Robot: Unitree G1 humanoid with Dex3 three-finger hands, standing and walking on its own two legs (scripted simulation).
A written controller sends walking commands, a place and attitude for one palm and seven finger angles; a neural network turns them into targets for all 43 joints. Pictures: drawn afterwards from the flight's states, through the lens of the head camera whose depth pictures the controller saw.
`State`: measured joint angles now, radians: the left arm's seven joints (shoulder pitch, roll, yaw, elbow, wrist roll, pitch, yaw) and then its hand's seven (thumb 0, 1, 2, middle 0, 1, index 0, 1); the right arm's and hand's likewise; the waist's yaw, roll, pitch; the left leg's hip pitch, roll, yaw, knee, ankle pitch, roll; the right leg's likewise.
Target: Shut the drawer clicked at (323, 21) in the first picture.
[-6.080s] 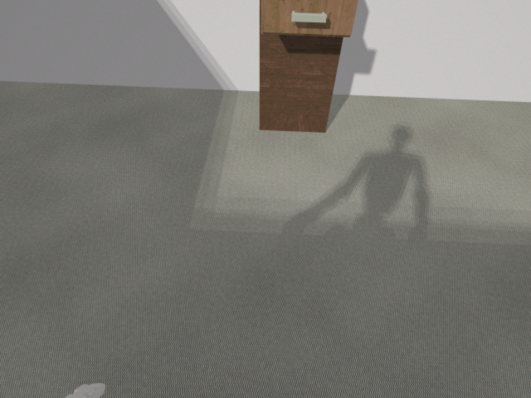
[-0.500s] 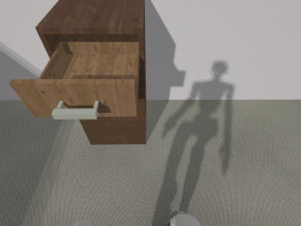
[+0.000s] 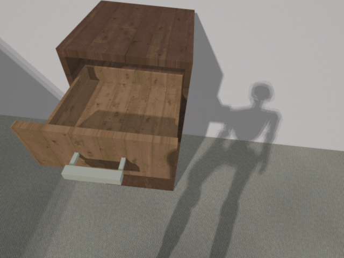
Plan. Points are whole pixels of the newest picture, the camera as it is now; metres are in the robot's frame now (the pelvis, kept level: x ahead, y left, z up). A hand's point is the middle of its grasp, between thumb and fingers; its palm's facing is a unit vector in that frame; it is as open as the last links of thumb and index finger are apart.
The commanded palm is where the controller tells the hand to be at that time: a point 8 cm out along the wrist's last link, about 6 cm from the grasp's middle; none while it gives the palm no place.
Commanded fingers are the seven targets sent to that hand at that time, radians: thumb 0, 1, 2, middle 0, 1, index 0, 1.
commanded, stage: come to a stop and stand still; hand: left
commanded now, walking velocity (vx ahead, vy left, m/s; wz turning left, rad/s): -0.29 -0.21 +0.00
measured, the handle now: (96, 166) +0.30 +0.22 +0.03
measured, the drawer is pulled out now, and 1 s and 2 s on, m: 0.30 0.30 0.30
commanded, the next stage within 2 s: look again from close up in 0.98 s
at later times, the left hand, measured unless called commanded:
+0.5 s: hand out of the picture +0.01 +0.14 -0.16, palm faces -0.01 -0.96 -0.28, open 7.4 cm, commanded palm none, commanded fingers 0.00 0.90 0.90 -0.20 -0.30 -0.20 -0.30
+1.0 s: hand out of the picture -0.07 +0.08 -0.16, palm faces +0.03 -0.98 -0.19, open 7.3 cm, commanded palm none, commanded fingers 0.00 0.90 0.90 -0.20 -0.30 -0.20 -0.30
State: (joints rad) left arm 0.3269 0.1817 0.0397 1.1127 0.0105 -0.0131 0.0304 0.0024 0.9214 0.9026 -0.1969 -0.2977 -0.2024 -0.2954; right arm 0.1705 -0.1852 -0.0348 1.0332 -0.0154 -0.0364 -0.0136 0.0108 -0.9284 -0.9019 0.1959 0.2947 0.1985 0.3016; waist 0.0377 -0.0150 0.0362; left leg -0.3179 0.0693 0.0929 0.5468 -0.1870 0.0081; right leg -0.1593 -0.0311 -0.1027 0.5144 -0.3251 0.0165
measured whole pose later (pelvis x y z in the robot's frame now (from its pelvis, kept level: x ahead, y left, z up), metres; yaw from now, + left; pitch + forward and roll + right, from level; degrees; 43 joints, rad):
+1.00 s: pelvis -0.06 -0.09 +0.01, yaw -1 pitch -1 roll +0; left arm 0.28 0.13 0.01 1.14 0.00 0.01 0.03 0.01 0.92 0.90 -0.20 -0.30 -0.20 -0.30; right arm 0.28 -0.12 0.00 1.15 -0.01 0.02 -0.04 0.01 -0.91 -0.90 0.20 0.30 0.20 0.30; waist 0.00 0.01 0.03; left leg -0.13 0.05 0.04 0.39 -0.24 -0.03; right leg -0.17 0.03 -0.10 0.39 -0.21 -0.06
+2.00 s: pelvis -0.04 -0.03 +0.00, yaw -2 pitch +0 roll +0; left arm 0.38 0.13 0.03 1.10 0.02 0.00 0.03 0.01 0.91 0.90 -0.20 -0.30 -0.20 -0.30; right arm 0.36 -0.14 0.01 1.10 -0.02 -0.01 -0.02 0.01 -0.91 -0.90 0.20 0.30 0.20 0.30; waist 0.02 -0.02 0.02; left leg -0.18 -0.04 0.06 0.56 -0.38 0.07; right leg -0.24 -0.05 -0.06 0.58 -0.34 0.00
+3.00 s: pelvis -0.01 -0.02 +0.00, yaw +0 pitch +1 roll +0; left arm 0.40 0.17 -0.01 1.04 0.02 0.01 0.04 0.01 0.91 0.90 -0.20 -0.30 -0.20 -0.30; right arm 0.29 -0.19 -0.03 0.99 -0.02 0.03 -0.01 0.01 -0.91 -0.90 0.20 0.30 0.20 0.30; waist 0.00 0.03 -0.01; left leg -0.25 0.02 0.07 0.58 -0.34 0.01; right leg -0.35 -0.03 -0.08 0.56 -0.23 -0.02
